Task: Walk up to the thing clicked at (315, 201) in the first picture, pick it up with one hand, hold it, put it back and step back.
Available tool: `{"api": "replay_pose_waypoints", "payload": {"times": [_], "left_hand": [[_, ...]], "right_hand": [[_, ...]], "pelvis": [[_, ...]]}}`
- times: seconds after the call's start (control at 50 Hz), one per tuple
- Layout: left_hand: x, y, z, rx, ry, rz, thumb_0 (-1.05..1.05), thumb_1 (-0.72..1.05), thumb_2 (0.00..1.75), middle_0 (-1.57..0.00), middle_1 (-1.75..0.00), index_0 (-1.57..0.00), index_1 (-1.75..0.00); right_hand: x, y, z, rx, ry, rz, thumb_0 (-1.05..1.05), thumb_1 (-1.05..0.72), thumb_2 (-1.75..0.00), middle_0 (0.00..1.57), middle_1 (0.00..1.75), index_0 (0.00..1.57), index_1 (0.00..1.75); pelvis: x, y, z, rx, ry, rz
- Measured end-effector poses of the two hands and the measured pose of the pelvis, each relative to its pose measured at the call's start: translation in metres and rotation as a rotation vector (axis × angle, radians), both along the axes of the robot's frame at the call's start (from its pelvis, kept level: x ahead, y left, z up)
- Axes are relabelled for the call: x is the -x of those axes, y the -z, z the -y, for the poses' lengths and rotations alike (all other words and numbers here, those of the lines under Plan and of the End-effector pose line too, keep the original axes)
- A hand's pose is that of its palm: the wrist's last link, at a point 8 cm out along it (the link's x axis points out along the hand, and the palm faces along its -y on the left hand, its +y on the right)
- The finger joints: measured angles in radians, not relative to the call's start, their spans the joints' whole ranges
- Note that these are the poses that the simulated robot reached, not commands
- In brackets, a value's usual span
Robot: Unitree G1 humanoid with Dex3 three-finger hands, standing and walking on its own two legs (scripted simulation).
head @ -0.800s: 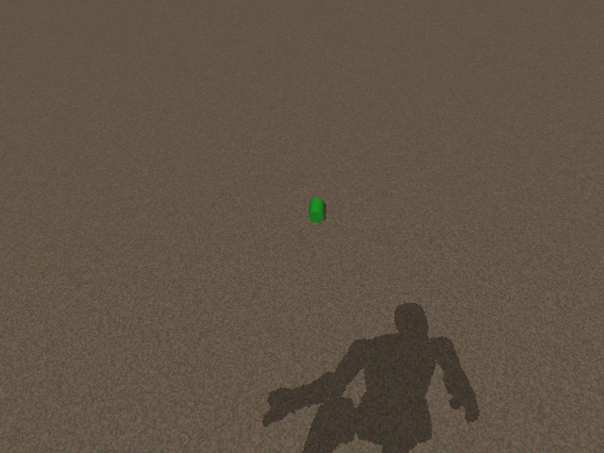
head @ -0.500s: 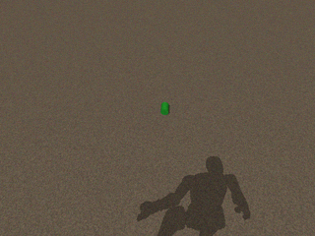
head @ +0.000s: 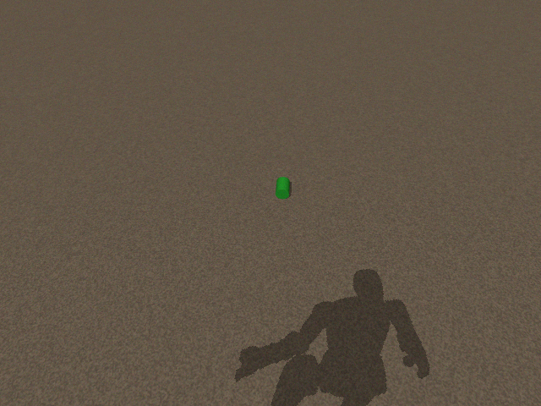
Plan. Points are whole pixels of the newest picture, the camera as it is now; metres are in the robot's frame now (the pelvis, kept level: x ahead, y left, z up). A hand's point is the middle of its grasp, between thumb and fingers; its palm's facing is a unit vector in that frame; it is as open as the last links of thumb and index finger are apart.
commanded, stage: stand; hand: left
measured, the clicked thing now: (282, 187) +1.29 -0.03 -0.75
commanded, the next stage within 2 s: walk up in 0.32 s
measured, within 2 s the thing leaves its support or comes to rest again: neither
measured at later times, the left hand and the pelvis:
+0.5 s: hand out of the picture +0.10 +0.26 -0.15, palm faces -0.09 -0.93 -0.36, open 7.4 cm; pelvis +0.02 -0.02 -0.01, yaw -4 degrees
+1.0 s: hand (184, 364) +0.25 +0.19 -0.17, palm faces -0.15 -0.93 -0.33, open 7.4 cm; pelvis +0.20 -0.08 -0.02, yaw -9 degrees
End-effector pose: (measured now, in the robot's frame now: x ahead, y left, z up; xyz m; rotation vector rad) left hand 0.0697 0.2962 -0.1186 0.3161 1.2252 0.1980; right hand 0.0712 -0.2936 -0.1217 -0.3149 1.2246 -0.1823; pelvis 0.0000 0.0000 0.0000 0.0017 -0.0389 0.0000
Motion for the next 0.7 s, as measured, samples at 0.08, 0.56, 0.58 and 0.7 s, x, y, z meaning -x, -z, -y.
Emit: {"api": "replay_pose_waypoints", "payload": {"times": [0.08,0.56,0.58,0.7], "left_hand": [[0.001,0.0,-0.001,-0.002,-0.002,-0.003,0.0,0.9,0.9,-0.21,-0.3,-0.21,-0.3],[-0.051,-0.013,0.005,-0.037,0.106,0.013,0.01,0.9,0.9,-0.2,-0.3,-0.21,-0.3],[-0.059,-0.014,0.009,-0.047,0.115,0.019,0.01,0.9,0.9,-0.2,-0.3,-0.21,-0.3],[-0.088,-0.01,0.038,-0.091,0.106,0.08,0.0,0.9,0.9,-0.2,-0.3,-0.21,-0.3]], "right_hand": [[-0.001,0.0,0.0,0.0,0.0,0.0,0.01,-0.9,-0.9,0.2,0.3,0.2,0.3],[0.024,-0.002,0.071,0.05,0.1,0.037,0.01,-0.9,-0.9,0.21,0.3,0.21,0.3],[0.023,0.001,0.081,0.054,0.109,0.029,0.01,-0.9,-0.9,0.21,0.3,0.21,0.3],[-0.013,0.02,0.125,0.065,0.121,0.004,0.01,-0.9,-0.9,0.2,0.3,0.2,0.3]], "pelvis": [[0.0,0.0,0.0,-0.001,0.0,0.0],[-0.038,0.011,0.036,-0.03,0.099,0.008],[-0.044,0.014,0.042,-0.031,0.107,0.012],[-0.079,0.031,0.076,0.009,0.12,0.031]]}}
